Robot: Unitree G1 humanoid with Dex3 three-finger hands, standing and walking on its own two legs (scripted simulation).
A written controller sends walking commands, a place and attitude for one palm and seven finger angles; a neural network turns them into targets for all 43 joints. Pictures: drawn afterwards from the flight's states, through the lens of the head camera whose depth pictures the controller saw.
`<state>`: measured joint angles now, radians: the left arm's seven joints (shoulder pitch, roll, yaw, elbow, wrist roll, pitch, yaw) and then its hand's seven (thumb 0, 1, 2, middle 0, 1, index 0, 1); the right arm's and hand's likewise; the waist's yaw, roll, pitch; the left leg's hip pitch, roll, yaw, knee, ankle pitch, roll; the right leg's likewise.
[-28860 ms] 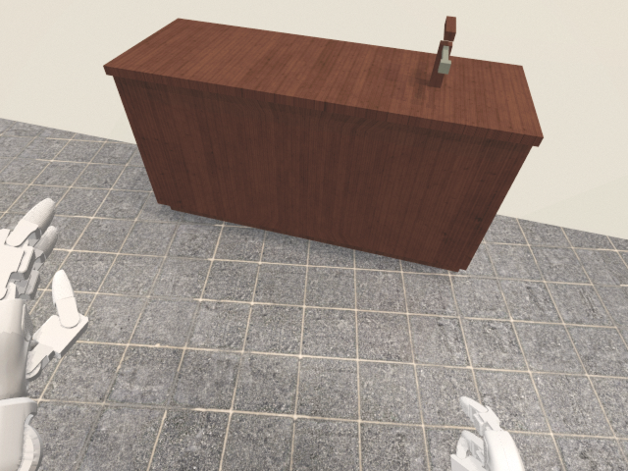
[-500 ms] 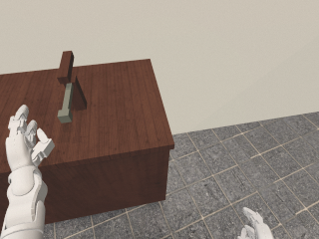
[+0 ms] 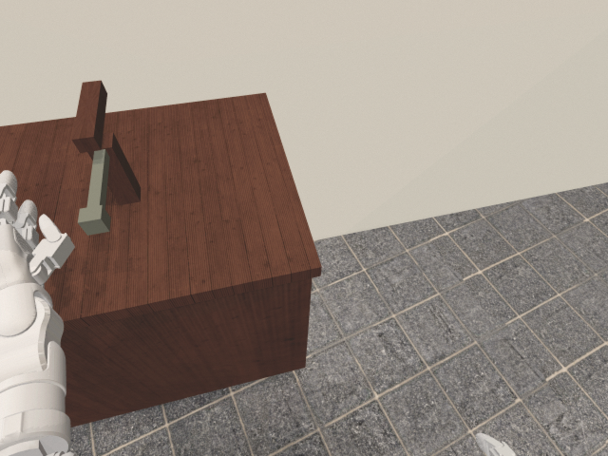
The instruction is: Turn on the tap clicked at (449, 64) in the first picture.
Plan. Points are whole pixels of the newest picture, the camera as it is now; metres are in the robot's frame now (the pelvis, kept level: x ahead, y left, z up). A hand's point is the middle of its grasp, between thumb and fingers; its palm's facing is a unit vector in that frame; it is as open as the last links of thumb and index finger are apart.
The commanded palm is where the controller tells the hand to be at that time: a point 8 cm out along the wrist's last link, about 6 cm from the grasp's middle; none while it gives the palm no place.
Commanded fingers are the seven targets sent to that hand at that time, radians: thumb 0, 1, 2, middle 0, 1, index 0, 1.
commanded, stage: reach beside the lever's end, fingers flat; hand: left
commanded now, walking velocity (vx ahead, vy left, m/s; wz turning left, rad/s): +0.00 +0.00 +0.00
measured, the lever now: (94, 220) +0.39 +0.30 +0.08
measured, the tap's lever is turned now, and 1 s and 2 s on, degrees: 0 2 24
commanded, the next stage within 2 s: push the lever round in 0.44 s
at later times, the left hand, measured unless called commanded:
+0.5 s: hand (68, 244) +0.36 +0.32 +0.07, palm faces +0.51 -0.86 -0.08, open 7.8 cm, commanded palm +0.31 +0.35 +0.07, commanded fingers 0.00 0.90 0.90 -0.15 -0.15 -0.15 -0.15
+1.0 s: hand (90, 237) +0.37 +0.30 +0.07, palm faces +0.51 -0.85 -0.09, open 7.8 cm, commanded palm +0.32 +0.33 +0.07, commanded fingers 0.00 0.90 0.90 -0.15 -0.15 -0.15 -0.15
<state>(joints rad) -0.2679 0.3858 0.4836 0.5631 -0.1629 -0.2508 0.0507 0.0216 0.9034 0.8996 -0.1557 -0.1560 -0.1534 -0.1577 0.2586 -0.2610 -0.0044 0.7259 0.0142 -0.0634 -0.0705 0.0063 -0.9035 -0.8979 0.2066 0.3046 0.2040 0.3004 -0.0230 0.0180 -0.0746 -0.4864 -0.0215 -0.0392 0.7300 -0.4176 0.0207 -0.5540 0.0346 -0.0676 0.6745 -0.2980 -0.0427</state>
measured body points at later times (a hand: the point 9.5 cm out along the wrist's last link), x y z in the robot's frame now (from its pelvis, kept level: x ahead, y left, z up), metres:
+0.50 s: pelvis +0.01 +0.02 +0.00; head +0.06 +0.03 +0.45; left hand +0.32 +0.37 +0.08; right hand +0.11 -0.24 -0.11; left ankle -0.04 +0.11 -0.72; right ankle +0.02 -0.09 -0.72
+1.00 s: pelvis +0.00 +0.01 +0.00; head +0.05 +0.01 +0.45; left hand +0.33 +0.34 +0.08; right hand +0.10 -0.25 -0.12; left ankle -0.04 +0.11 -0.72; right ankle +0.02 -0.09 -0.72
